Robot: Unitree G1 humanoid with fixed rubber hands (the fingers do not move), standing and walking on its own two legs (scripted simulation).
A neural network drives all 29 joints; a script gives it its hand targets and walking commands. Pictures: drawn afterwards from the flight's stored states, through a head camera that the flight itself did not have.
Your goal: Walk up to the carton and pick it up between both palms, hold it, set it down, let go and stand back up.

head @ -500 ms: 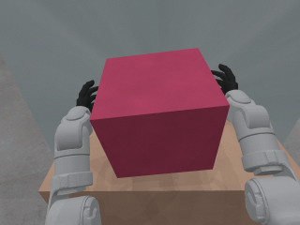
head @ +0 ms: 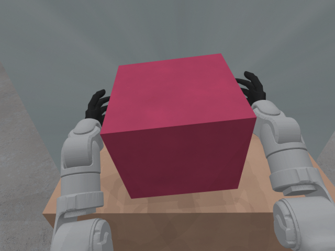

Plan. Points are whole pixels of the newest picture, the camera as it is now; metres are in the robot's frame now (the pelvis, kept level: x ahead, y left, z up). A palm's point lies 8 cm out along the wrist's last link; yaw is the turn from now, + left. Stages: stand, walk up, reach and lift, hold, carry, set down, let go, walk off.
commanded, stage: hold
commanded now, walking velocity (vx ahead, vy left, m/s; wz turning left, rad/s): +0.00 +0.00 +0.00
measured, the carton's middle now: (176, 125) +0.41 +0.00 +0.16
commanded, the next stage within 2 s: none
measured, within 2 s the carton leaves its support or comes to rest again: neither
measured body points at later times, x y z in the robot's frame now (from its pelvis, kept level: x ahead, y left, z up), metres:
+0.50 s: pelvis +0.00 +0.00 +0.00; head -0.06 +0.01 +0.45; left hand +0.37 +0.19 +0.21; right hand +0.39 -0.17 +0.24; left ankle +0.05 +0.13 -0.75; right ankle +0.01 -0.14 -0.75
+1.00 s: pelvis +0.00 +0.00 +0.00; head -0.05 +0.00 +0.45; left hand +0.37 +0.19 +0.21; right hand +0.40 -0.17 +0.24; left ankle +0.05 +0.13 -0.75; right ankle +0.01 -0.14 -0.75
